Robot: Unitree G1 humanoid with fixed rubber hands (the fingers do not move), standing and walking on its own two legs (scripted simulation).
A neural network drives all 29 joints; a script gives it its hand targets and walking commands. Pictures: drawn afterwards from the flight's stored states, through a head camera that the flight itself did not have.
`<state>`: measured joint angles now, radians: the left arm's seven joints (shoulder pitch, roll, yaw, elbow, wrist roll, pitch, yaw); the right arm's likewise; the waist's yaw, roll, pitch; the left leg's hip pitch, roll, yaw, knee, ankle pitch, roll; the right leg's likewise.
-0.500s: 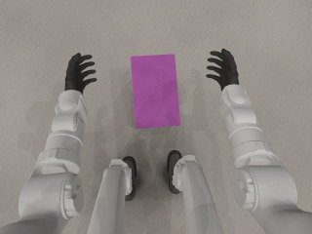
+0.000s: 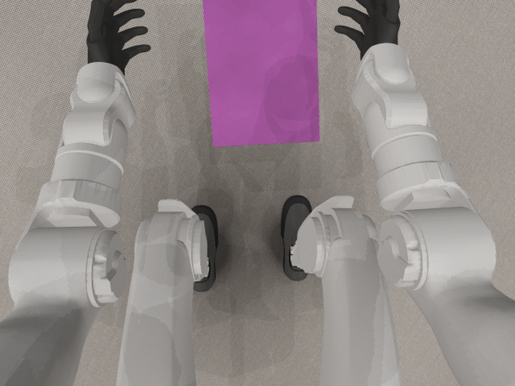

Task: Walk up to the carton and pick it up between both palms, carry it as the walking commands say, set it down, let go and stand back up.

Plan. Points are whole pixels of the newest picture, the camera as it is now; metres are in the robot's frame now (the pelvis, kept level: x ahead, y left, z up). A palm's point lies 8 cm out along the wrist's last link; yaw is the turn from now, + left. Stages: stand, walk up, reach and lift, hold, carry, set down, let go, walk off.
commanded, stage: reach and lift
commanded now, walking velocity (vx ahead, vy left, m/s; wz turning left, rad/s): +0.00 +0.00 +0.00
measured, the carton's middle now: (258, 70) +0.54 -0.02 -0.36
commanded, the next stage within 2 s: none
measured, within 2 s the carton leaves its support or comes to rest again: neither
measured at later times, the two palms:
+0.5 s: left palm (135, 82) +0.50 +0.18 -0.27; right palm (354, 76) +0.51 -0.17 -0.27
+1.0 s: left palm (141, 69) +0.53 +0.17 -0.29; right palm (350, 63) +0.53 -0.17 -0.27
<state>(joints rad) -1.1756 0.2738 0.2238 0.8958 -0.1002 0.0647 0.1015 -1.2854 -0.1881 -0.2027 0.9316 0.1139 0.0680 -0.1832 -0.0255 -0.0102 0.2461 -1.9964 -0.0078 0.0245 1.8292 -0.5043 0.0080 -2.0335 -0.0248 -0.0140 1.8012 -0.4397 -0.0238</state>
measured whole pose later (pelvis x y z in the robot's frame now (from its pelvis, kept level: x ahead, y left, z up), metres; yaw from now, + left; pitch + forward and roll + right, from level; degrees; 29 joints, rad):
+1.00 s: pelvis -0.01 +0.00 -0.10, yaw +0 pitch +32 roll +1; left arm -1.42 0.37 0.05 1.19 -0.20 0.01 0.09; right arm -1.51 -0.31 -0.04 1.28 0.25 -0.03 -0.12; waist -0.03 -0.02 0.43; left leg -2.20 -0.01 0.02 2.19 -0.55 0.01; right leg -2.24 -0.02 -0.01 2.15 -0.48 -0.02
